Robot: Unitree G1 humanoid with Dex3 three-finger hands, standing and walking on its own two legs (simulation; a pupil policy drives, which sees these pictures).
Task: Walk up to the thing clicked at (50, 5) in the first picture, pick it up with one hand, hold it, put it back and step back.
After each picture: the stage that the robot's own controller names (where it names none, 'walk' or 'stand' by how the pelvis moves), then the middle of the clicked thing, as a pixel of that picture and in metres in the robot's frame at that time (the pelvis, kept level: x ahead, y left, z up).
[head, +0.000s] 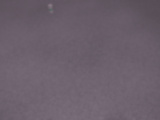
stand; (50, 8) +2.22 +0.51 -0.72
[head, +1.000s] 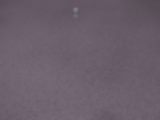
walk; (75, 12) +2.10 +0.21 -0.70
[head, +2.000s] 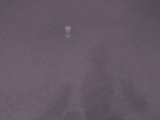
walk; (68, 31) +1.45 +0.20 -0.69
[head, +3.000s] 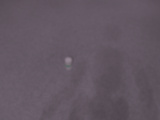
walk; (68, 63) +0.98 +0.17 -0.70
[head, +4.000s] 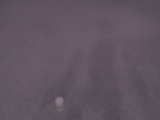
walk; (59, 104) +0.62 +0.19 -0.70
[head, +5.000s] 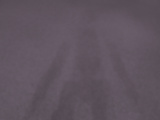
stand; out of the picture +0.44 +0.16 -0.71
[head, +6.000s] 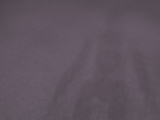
stand; out of the picture +0.40 +0.19 -0.72
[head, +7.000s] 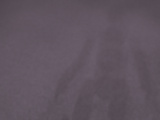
stand; out of the picture +0.40 +0.18 -0.72
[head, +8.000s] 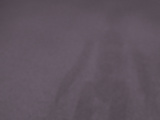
stand; out of the picture +0.39 +0.20 -0.73
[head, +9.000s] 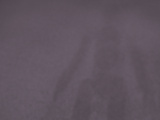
stand; out of the picture +0.37 +0.20 -0.73
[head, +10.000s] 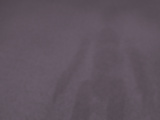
stand; out of the picture +0.38 +0.20 -0.73
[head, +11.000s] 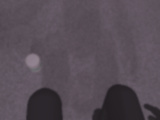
go down; (34, 63) +0.45 +0.21 -0.38
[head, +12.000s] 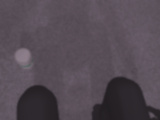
approach; (24, 59) +0.46 +0.22 -0.31
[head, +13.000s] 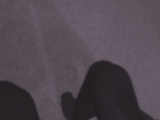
close in; out of the picture +0.46 +0.26 -0.23
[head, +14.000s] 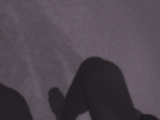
close; out of the picture +0.45 +0.28 -0.23
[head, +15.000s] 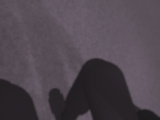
lift; out of the picture +0.42 +0.25 -0.24
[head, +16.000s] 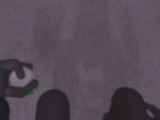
lift; (27, 84) +0.33 +0.21 -0.09
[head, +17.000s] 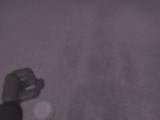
hold; (46, 112) +0.30 +0.16 -0.09
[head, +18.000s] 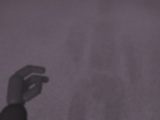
hold; out of the picture +0.00 +0.30 -0.70
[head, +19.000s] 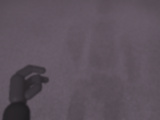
stand; out of the picture -0.22 +0.43 -0.71
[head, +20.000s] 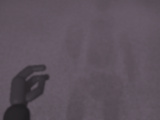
stand; out of the picture -0.44 +0.55 -0.70
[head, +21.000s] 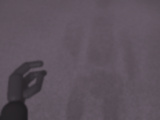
stand; out of the picture -0.65 +0.67 -0.70
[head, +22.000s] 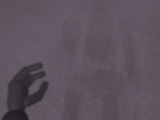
stand; out of the picture -0.84 +0.79 -0.64
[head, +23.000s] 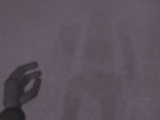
stand; out of the picture -1.04 +0.91 -0.66
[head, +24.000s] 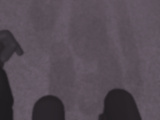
crouch; out of the picture -1.20 +0.99 -0.42
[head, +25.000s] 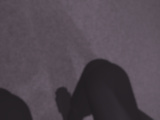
lower; out of the picture -1.54 +0.80 -0.26
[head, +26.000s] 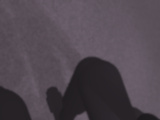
lower; out of the picture -1.77 +0.74 -0.26
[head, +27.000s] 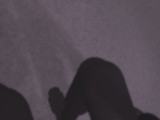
lower; out of the picture -1.95 +0.81 -0.25
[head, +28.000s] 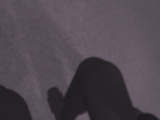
lower; out of the picture -2.14 +0.86 -0.26
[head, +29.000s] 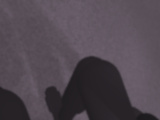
lower; out of the picture -2.31 +0.89 -0.26
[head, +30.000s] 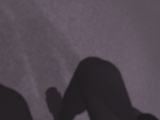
open; out of the picture -2.47 +0.94 -0.26
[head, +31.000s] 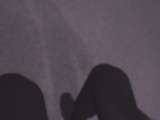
stand; out of the picture -2.59 +1.07 -0.27
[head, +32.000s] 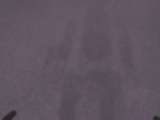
stand; out of the picture -2.48 +1.78 -0.62
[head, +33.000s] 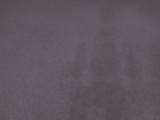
stand; out of the picture -2.59 +1.89 -0.69
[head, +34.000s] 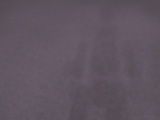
stand; out of the picture -2.72 +1.95 -0.69
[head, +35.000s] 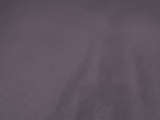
stand; out of the picture -2.77 +2.06 -0.74
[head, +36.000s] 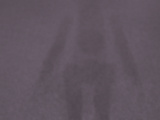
walk; out of the picture -2.93 +1.85 -0.73
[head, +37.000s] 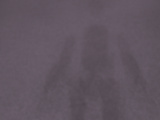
walk; out of the picture -2.96 +1.65 -0.73
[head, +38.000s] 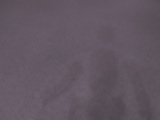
stand; out of the picture -2.58 +2.03 -0.72
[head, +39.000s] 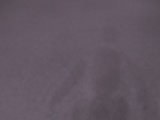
stand; out of the picture -2.59 +2.17 -0.74
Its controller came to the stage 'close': yes
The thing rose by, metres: 0.68
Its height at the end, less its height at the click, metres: -0.02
